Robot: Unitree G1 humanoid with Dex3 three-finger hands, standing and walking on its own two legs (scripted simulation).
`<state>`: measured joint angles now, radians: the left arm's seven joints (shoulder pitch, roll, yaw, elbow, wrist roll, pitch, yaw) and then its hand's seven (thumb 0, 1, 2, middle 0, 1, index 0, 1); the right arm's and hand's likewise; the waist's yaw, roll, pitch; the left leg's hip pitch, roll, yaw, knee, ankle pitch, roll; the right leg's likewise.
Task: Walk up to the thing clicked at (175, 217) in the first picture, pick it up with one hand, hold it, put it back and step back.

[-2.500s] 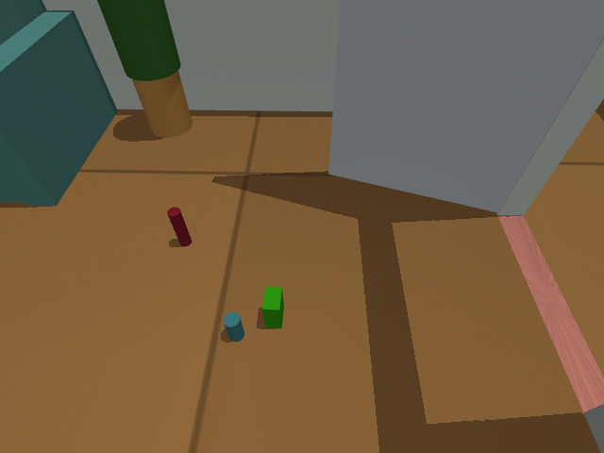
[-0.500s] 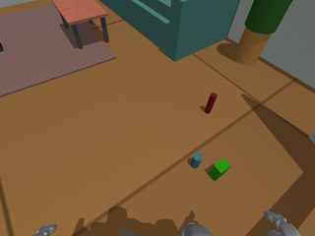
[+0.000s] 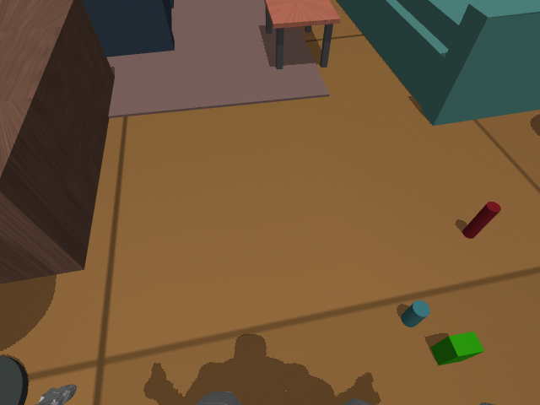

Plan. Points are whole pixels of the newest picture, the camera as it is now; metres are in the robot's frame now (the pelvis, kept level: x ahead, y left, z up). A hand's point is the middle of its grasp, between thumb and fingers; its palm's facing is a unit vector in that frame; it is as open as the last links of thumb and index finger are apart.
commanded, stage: walk up
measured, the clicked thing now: (480, 221) +0.87 -0.81 -0.65
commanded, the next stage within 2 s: stand in 1.44 s
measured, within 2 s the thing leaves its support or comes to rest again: neither
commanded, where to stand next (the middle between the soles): +0.07 +0.00 m, yaw +17 degrees
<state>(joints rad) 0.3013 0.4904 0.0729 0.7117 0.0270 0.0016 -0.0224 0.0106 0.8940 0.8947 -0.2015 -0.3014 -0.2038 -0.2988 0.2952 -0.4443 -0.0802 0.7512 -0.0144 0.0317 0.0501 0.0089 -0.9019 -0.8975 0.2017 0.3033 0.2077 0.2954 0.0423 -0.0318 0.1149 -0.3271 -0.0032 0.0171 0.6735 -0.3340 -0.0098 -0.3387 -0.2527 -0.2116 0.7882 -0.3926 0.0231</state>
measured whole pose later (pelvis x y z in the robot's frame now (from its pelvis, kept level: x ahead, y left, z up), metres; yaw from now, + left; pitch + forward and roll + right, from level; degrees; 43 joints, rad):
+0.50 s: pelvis +0.00 -0.02 +0.01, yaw +14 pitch -2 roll +2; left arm 0.27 0.39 0.03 0.81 0.04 -0.02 -0.02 0.01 0.90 0.89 -0.20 -0.30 -0.20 -0.30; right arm 0.21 -0.43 -0.05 0.80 -0.01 0.00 0.01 0.01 -0.90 -0.90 0.20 0.30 0.21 0.30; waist 0.04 0.00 0.12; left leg -0.46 -0.03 -0.02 0.95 -0.50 0.01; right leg -0.32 -0.12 -0.11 0.72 -0.35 -0.01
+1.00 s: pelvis +0.01 -0.02 +0.02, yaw +20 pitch -2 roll +0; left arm 0.20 0.36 0.00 0.99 0.01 -0.01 -0.02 0.01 0.90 0.89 -0.20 -0.30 -0.20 -0.30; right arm 0.16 -0.37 0.00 0.99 0.00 -0.02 0.01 0.01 -0.90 -0.90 0.20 0.30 0.21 0.30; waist 0.01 0.00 0.06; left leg -0.30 -0.02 -0.08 0.59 -0.26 -0.01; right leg -0.24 -0.06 -0.08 0.59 -0.31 0.02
